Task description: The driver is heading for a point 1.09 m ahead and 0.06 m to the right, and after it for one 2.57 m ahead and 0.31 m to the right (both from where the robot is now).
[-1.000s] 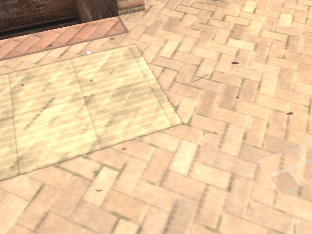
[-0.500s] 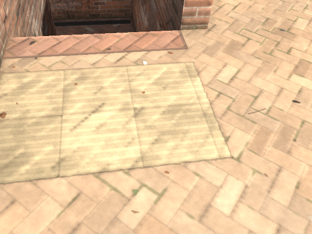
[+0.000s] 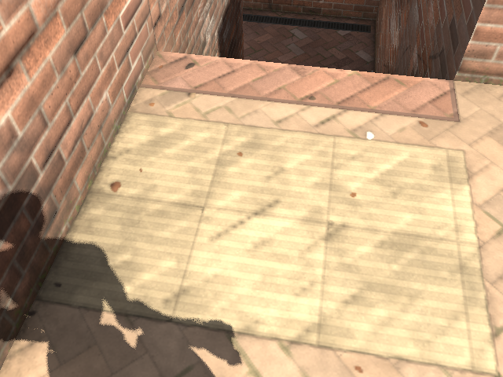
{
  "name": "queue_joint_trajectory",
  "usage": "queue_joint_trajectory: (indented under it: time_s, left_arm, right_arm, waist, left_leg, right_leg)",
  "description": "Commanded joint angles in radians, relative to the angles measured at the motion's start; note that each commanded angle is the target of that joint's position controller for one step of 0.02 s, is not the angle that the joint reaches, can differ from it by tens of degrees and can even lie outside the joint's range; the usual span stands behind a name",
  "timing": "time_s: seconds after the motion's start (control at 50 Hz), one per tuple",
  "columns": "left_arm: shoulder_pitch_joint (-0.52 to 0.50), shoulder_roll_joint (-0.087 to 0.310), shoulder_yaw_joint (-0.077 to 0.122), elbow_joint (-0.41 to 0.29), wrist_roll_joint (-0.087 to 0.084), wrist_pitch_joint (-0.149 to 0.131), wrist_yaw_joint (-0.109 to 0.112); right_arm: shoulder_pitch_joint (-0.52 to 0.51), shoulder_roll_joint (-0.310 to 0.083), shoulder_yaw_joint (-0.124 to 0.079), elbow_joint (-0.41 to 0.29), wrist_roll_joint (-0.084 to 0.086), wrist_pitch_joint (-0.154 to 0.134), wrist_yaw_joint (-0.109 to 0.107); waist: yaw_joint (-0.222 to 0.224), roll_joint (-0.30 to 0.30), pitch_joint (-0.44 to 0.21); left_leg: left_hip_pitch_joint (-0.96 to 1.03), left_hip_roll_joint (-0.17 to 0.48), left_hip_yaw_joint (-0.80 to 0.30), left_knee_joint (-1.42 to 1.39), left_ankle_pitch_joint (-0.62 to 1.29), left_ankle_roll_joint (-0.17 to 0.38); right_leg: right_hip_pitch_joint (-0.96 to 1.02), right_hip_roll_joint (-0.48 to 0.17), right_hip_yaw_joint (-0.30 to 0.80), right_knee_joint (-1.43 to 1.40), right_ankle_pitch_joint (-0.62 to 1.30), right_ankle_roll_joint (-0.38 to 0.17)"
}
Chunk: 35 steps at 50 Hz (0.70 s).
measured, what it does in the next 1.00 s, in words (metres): walks ahead: left foot, then right foot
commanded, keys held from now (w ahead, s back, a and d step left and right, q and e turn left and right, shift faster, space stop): w+q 0.16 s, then w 0.06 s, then w+e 0.78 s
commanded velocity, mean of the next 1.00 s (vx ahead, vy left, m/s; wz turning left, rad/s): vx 0.50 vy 0.00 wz -0.10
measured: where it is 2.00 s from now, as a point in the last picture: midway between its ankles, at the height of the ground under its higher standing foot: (297, 199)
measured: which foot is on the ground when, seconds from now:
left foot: up 0.00-0.34, down 0.36-0.90, up 0.92-1.00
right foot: down 0.00-0.36, up 0.38-0.90, down 0.92-1.00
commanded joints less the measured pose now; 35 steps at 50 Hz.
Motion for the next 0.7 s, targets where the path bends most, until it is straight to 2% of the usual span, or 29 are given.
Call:
queue_joint_trajectory:
  time_s: [0.02, 0.08, 0.16, 0.22, 0.26, 0.3, 0.32, 0.34, 0.36, 0.38, 0.4, 0.42, 0.44, 0.46, 0.48, 0.5, 0.52, 0.58, 0.62, 0.64, 0.7]
  left_arm:
    - [0.0, 0.097, 0.026, -0.029, -0.007, -0.022, -0.003]
    - [0.02, 0.136, 0.039, -0.011, -0.006, -0.02, 0.0]
    - [0.04, 0.165, 0.043, -0.004, -0.008, -0.003, 0.006]
    - [0.107, 0.183, 0.043, 0.019, -0.022, 0.012, 0.003]
    - [0.147, 0.196, 0.043, 0.046, -0.039, 0.025, -0.001]
    - [0.148, 0.214, 0.042, 0.063, -0.051, 0.041, 0.001]
    - [0.13, 0.225, 0.041, 0.067, -0.053, 0.048, 0.003]
    - [0.13, 0.218, 0.034, 0.069, -0.042, 0.049, 0.004]
    - [0.121, 0.166, 0.009, 0.04, -0.016, 0.041, 0.003]
    - [0.229, 0.025, -0.029, 0.017, -0.011, 0.016, -0.008]
    - [0.178, 0.136, -0.002, 0.041, -0.056, -0.001, -0.011]
    - [0.133, 0.161, 0.011, 0.014, -0.078, -0.001, -0.012]
    - [0.092, 0.15, 0.009, 0.005, -0.059, 0.006, -0.005]
    - [0.078, 0.144, 0.015, 0.006, -0.039, 0.017, 0.001]
    - [0.111, 0.131, 0.018, 0.015, -0.036, 0.036, 0.003]
    - [0.137, 0.106, 0.015, 0.021, -0.039, 0.053, 0.002]
    - [0.148, 0.082, 0.013, 0.02, -0.041, 0.065, 0.002]
    - [0.106, 0.068, 0.017, -0.009, -0.037, 0.085, 0.007]
    - [0.062, 0.065, 0.02, -0.032, -0.033, 0.086, 0.004]
    - [0.022, 0.064, 0.02, -0.046, -0.032, 0.082, -0.001]
    - [-0.078, 0.042, 0.009, -0.087, -0.023, 0.075, -0.022]
  right_arm:
    - [0.038, -0.018, -0.007, -0.078, 0.0, 0.01, 0.004]
    - [-0.032, -0.025, -0.004, -0.124, -0.01, 0.012, 0.006]
    - [-0.15, -0.02, 0.005, -0.167, -0.008, -0.004, 0.034]
    - [-0.249, -0.002, 0.017, -0.209, -0.009, -0.008, 0.051]
    - [-0.291, -0.008, 0.019, -0.237, -0.009, -0.01, 0.057]
    - [-0.279, -0.049, 0.007, -0.249, -0.013, -0.017, 0.056]
    - [-0.195, -0.076, -0.009, -0.228, -0.017, -0.023, 0.054]
    - [-0.019, -0.133, -0.039, -0.172, -0.027, -0.021, 0.047]
    - [0.178, -0.226, -0.071, -0.132, -0.038, -0.014, 0.027]
    - [0.191, -0.322, -0.079, -0.135, -0.055, -0.01, 0.016]
    - [0.208, -0.224, -0.057, -0.142, -0.058, -0.019, 0.019]
    - [0.167, -0.168, -0.038, -0.125, -0.048, -0.029, 0.025]
    - [0.09, -0.128, -0.025, -0.128, -0.036, -0.035, 0.029]
    - [0.021, -0.097, -0.017, -0.129, -0.033, -0.04, 0.033]
    - [-0.021, -0.072, -0.011, -0.128, -0.036, -0.049, 0.035]
    - [-0.037, -0.063, -0.011, -0.119, -0.04, -0.06, 0.036]
    - [-0.041, -0.066, -0.014, -0.106, -0.042, -0.07, 0.034]
    - [-0.025, -0.078, -0.021, -0.068, -0.051, -0.08, 0.02]
    - [-0.001, -0.083, -0.023, -0.045, -0.053, -0.076, 0.009]
    - [-0.013, -0.1, -0.026, -0.042, -0.055, -0.071, 0.004]
    - [0.01, -0.128, -0.033, -0.023, -0.049, -0.061, -0.008]
  waist:
    - [-0.015, -0.103, -0.032]
    - [-0.006, -0.078, -0.012]
    - [0.035, -0.076, 0.006]
    - [0.076, -0.071, 0.033]
    - [0.076, -0.077, 0.057]
    - [0.039, -0.113, 0.047]
    - [-0.025, -0.127, -0.003]
    - [-0.109, -0.117, -0.108]
    - [-0.19, -0.019, -0.26]
    - [-0.095, 0.25, -0.386]
    - [-0.155, 0.142, -0.422]
    - [-0.124, 0.121, -0.276]
    - [-0.091, 0.06, -0.2]
    - [-0.055, 0.049, -0.144]
    - [-0.017, 0.064, -0.121]
    - [0.002, 0.061, -0.113]
    - [0.014, 0.046, -0.098]
    - [0.016, 0.03, -0.035]
    - [0.004, 0.031, -0.006]
    - [-0.004, 0.028, 0.009]
    - [-0.043, 0.012, 0.041]
  left_leg:
    - [-0.149, 0.106, -0.038, -0.02, 0.057, -0.004]
    - [-0.229, 0.116, -0.042, -0.127, 0.16, -0.019]
    - [-0.215, 0.1, 0.018, -0.358, 0.35, -0.015]
    - [-0.176, 0.071, 0.071, -0.493, 0.342, -0.002]
    - [-0.165, 0.052, 0.087, -0.557, 0.253, 0.017]
    - [-0.094, 0.019, 0.124, -0.623, 0.137, 0.044]
    - [0.045, -0.016, 0.15, -0.68, 0.156, 0.062]
    - [0.301, -0.059, 0.17, -0.704, 0.217, 0.08]
    - [0.642, 0.116, -0.026, -0.665, 0.282, 0.138]
    - [0.89, 0.388, -0.512, -0.793, 0.189, 0.284]
    - [0.847, 0.399, -0.597, -0.88, 0.161, 0.287]
    - [0.742, 0.375, -0.417, -0.88, 0.231, 0.243]
    - [0.612, 0.327, -0.287, -0.896, 0.281, 0.209]
    - [0.498, 0.284, -0.193, -0.93, 0.301, 0.183]
    - [0.42, 0.254, -0.121, -0.97, 0.316, 0.166]
    - [0.378, 0.246, -0.08, -1.006, 0.322, 0.165]
    - [0.356, 0.245, -0.041, -1.033, 0.35, 0.168]
    - [0.353, 0.237, 0.072, -1.073, 0.383, 0.154]
    - [0.383, 0.232, 0.124, -1.084, 0.374, 0.143]
    - [0.386, 0.221, 0.152, -1.094, 0.362, 0.133]
    - [0.427, 0.227, 0.221, -1.099, 0.363, 0.117]
  right_leg:
    - [0.111, -0.296, 0.238, -0.247, 0.07, -0.174]
    - [0.14, -0.308, 0.152, -0.265, 0.153, -0.186]
    - [0.185, -0.278, 0.014, -0.247, 0.211, -0.15]
    - [0.221, -0.29, -0.011, -0.235, 0.177, -0.141]
    - [0.269, -0.319, 0.011, -0.217, 0.183, -0.142]
    - [0.315, -0.334, 0.028, -0.141, 0.33, -0.128]
    - [0.307, -0.319, 0.013, -0.034, 0.494, -0.109]
    - [0.235, -0.264, -0.024, 0.156, 0.594, -0.077]
    - [-0.004, -0.203, -0.045, 0.478, 0.331, -0.027]
    - [-0.365, -0.022, 0.031, 0.829, -0.427, 0.03]
    - [-0.432, -0.031, 0.211, 0.963, -0.461, 0.025]
    - [-0.496, -0.081, 0.196, 0.98, -0.397, 0.015]
    - [-0.474, -0.131, 0.175, 0.924, -0.31, 0.016]
    - [-0.428, -0.162, 0.17, 0.871, -0.243, 0.021]
    - [-0.364, -0.183, 0.18, 0.845, -0.189, 0.024]
    - [-0.328, -0.184, 0.178, 0.836, -0.152, 0.027]
    - [-0.325, -0.183, 0.179, 0.826, -0.128, 0.031]
    - [-0.407, -0.179, 0.204, 0.756, -0.025, 0.038]
    - [-0.461, -0.169, 0.213, 0.67, 0.06, 0.041]
    - [-0.464, -0.166, 0.205, 0.602, 0.115, 0.042]
    - [-0.458, -0.156, 0.137, 0.436, 0.202, 0.034]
